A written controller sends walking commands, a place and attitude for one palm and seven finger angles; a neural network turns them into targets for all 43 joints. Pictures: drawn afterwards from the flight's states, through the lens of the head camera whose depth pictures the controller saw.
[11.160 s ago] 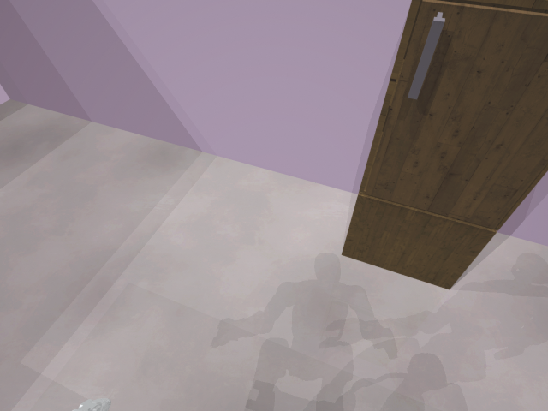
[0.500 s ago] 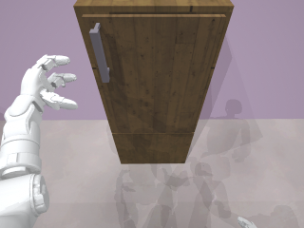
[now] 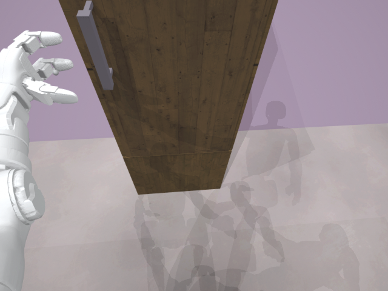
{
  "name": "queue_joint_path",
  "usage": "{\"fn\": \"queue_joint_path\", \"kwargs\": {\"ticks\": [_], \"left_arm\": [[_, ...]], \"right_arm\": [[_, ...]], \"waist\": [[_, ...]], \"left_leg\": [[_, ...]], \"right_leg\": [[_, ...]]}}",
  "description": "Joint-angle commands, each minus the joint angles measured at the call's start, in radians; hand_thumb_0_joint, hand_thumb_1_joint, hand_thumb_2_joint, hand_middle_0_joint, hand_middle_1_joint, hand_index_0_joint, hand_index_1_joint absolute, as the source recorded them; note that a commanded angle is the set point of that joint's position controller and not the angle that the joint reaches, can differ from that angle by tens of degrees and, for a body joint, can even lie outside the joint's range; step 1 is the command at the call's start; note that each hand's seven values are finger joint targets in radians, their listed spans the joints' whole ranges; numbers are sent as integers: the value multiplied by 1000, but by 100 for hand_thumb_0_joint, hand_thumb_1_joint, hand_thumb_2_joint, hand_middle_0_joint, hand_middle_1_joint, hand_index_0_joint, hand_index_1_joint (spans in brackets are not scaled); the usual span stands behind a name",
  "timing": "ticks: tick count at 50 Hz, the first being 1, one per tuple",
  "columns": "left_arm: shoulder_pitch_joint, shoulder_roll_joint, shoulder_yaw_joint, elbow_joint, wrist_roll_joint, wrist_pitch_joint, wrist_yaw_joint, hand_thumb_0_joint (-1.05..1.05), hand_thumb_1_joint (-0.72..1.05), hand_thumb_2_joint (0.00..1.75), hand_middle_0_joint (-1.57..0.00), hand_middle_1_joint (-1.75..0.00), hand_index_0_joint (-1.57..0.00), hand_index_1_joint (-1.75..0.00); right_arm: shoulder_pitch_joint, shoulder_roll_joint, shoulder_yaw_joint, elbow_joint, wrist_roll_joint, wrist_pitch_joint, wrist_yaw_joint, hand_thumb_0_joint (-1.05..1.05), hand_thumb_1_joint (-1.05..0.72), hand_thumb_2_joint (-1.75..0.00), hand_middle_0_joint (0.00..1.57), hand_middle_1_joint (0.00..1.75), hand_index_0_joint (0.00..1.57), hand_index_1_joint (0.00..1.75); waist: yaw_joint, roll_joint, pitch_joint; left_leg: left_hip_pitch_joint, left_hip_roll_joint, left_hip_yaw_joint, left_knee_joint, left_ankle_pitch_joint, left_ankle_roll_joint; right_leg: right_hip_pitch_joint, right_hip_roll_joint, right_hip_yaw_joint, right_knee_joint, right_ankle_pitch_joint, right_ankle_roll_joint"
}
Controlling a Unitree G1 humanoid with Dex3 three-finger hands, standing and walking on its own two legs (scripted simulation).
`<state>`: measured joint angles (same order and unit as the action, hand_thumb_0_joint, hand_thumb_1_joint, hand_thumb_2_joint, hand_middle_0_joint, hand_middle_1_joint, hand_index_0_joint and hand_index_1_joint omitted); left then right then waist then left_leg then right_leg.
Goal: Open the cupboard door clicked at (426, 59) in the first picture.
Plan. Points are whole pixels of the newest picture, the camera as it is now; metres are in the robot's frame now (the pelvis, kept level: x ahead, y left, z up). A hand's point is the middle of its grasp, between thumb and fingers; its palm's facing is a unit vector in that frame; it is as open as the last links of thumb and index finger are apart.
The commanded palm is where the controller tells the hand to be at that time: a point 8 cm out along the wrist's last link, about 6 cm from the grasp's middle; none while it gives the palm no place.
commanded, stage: move the hooked fingers beside the handle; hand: left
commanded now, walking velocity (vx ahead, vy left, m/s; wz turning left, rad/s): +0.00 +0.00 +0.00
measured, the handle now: (99, 49) +0.59 +0.18 +0.16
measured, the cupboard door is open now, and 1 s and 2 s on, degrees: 0 0 0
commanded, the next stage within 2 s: slide the fingers in behind the handle in 1.08 s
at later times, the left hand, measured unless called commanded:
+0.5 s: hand (67, 54) +0.56 +0.23 +0.17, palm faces +0.01 -1.00 +0.03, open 14.0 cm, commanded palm +0.53 +0.28 +0.16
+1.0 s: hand (68, 59) +0.54 +0.23 +0.17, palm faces +0.03 -1.00 +0.02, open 14.0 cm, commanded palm +0.52 +0.28 +0.16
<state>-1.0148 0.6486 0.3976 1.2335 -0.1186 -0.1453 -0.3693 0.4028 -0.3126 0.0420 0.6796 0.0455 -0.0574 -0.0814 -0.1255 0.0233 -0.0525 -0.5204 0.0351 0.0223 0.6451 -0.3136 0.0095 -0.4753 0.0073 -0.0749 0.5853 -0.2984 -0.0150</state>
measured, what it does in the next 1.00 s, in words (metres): stands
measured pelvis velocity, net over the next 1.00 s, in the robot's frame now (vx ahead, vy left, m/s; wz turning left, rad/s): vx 0.02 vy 0.01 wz -0.02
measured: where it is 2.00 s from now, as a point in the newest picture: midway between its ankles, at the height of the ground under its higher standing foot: outside the picture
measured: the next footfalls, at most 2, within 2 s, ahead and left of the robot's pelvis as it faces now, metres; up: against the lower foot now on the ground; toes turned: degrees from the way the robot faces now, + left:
none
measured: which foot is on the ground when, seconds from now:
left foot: down 0.00-1.00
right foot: down 0.00-1.00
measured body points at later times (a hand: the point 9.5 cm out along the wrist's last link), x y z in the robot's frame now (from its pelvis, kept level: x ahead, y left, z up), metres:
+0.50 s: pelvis +0.02 +0.01 +0.00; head +0.13 +0.02 +0.43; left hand +0.55 +0.29 +0.17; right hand -0.06 -0.25 -0.10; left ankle +0.00 +0.11 -0.72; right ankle -0.01 -0.11 -0.72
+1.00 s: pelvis +0.02 +0.01 -0.01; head +0.11 +0.02 +0.44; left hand +0.54 +0.28 +0.17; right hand +0.03 -0.26 -0.12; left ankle +0.00 +0.11 -0.72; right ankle -0.01 -0.11 -0.72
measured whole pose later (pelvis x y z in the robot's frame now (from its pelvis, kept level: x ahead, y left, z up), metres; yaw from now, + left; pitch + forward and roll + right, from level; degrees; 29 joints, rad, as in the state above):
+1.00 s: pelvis +0.02 +0.01 -0.01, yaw -1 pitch +16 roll -3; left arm -1.08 0.66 0.44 1.26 -0.07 -0.15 -0.31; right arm 0.41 -0.29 0.04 0.63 0.01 0.04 -0.04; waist -0.16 0.04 -0.10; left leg -0.60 0.05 0.03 0.70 -0.37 0.02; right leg -0.54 0.02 -0.07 0.60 -0.33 0.00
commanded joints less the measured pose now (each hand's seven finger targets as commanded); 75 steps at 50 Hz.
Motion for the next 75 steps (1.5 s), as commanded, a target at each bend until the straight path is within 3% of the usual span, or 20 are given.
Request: {"fn": "queue_joint_path", "kwargs": {"ticks": [1,4,7,9,15,17,20,22,27,33,36,42,44,46,48,54,57,59,70,75], "left_arm": [[-531,321,60,-159,-6,-80,4,0,-50,30,-30,-120,-30,-120],[-571,355,69,-141,14,-86,13,0,-50,30,-30,-120,-30,-120],[-577,408,97,-119,28,-88,18,0,-50,30,-30,-120,-30,-120],[-606,387,66,-109,46,-88,16,0,-50,30,-30,-120,-30,-120],[-646,425,77,-44,64,-71,12,0,-50,30,-30,-120,-30,-120],[-605,452,110,-90,67,-86,12,0,-50,30,-30,-120,-30,-120],[-567,357,69,-122,48,-86,3,0,-50,30,-30,-120,-30,-120],[-555,362,89,-108,29,-72,-2,0,-50,30,-30,-120,-30,-120],[-530,414,132,-205,46,-76,24,0,-50,30,-30,-120,-30,-120],[-558,299,72,-289,23,-87,29,0,-50,30,-30,-120,-30,-120],[-530,303,74,-209,20,-58,29,0,-50,30,-30,-120,-30,-120],[-550,234,30,-250,19,-73,49,0,-50,30,-30,-120,-30,-120],[-536,267,65,-238,14,-77,51,0,-50,30,-30,-120,-30,-120],[-530,259,50,-200,16,-68,50,0,-50,30,-30,-120,-30,-120],[-539,318,83,-184,30,-70,56,0,-50,30,-30,-120,-30,-120],[-577,306,69,-240,24,-106,52,0,-50,30,-30,-120,-30,-120],[-566,285,48,-133,18,-84,47,0,-50,30,-30,-120,-30,-120],[-581,329,59,-116,34,-72,49,0,-50,30,-30,-120,-30,-120],[-651,324,38,-83,48,-86,63,0,-50,30,-30,-120,-30,-120],[-670,259,-1,-124,50,-80,73,0,-50,30,-30,-120,-30,-120]], "right_arm": [[141,-171,-61,-58,-10,-10,-12,0,-90,-90,20,30,20,30],[165,-173,-62,-57,-14,2,-9,0,-90,-90,20,30,20,30],[194,-179,-62,-61,-20,18,-9,0,-90,-90,20,30,20,30],[202,-175,-62,-60,-21,27,-6,0,-90,-90,20,30,20,30],[257,-187,-63,-49,-32,51,-5,0,-90,-90,20,30,20,30],[269,-187,-67,-61,-40,58,-1,0,-90,-90,20,30,20,30],[274,-177,-76,-58,-43,70,11,0,-90,-90,20,30,20,30],[280,-181,-75,-55,-44,77,12,0,-90,-90,20,30,20,30],[265,-176,-78,-78,-44,95,22,0,-90,-90,20,30,20,30],[245,-161,-86,-70,-41,96,31,0,-90,-90,20,30,20,30],[237,-164,-82,-65,-37,99,29,0,-90,-90,20,30,20,30],[216,-153,-80,-77,-38,95,30,0,-90,-90,20,30,20,30],[212,-156,-81,-77,-38,93,32,0,-90,-90,20,30,20,30],[201,-156,-78,-78,-34,92,30,0,-90,-90,20,30,20,30],[199,-160,-72,-81,-34,94,27,0,-90,-90,20,30,20,30],[191,-156,-75,-85,-31,87,23,0,-90,-90,20,30,20,30],[197,-161,-68,-74,-27,83,17,0,-90,-90,20,30,20,30],[199,-167,-64,-76,-26,80,13,0,-90,-90,20,30,20,30],[243,-172,-63,-53,-35,59,12,0,-90,-90,20,30,20,30],[260,-166,-70,-44,-41,55,21,0,-90,-90,20,30,20,30]], "waist": [[-33,57,-372],[-44,92,-389],[-47,49,-399],[-61,121,-406],[-89,114,-391],[-60,157,-467],[-64,159,-494],[-63,124,-453],[-35,170,-468],[-51,216,-523],[-56,127,-442],[-63,156,-462],[-51,125,-489],[-57,90,-436],[-49,102,-434],[-55,135,-491],[-75,61,-371],[-73,74,-377],[-100,123,-397],[-106,159,-437]], "left_leg": [[219,-25,-58,-31,287,35],[214,-24,-55,-18,305,35],[177,-23,-54,-12,316,39],[204,-21,-53,-6,326,34],[187,-11,-60,9,341,35],[245,-7,-68,17,431,28],[313,5,-71,33,520,20],[283,4,-67,27,517,26],[291,5,-62,35,568,25],[410,18,-80,60,701,13],[314,12,-73,46,605,21],[351,11,-75,60,651,22],[339,9,-74,58,625,22],[282,2,-62,48,545,28],[250,-5,-58,46,512,30],[294,-5,-61,48,500,29],[201,-11,-56,30,378,39],[168,-16,-53,21,327,40],[169,-9,-63,24,280,37],[228,-7,-70,31,332,32]], "right_leg": [[73,17,60,-44,317,6],[62,19,65,-41,330,9],[86,24,63,-32,353,11],[43,25,63,-35,344,11],[-1,32,57,-36,333,14],[12,38,49,-17,371,4],[-20,46,38,-16,399,7],[-8,50,33,-20,411,5],[6,49,33,-6,437,2],[-33,53,29,-3,459,7],[-11,50,27,-6,449,8],[-20,46,31,4,467,6],[11,46,35,6,477,8],[19,43,38,0,465,11],[38,38,42,7,469,8],[44,38,49,3,458,8],[29,37,45,-15,394,8],[38,31,54,-19,373,11],[-15,34,57,-27,294,12],[-43,41,46,-25,303,10]]}}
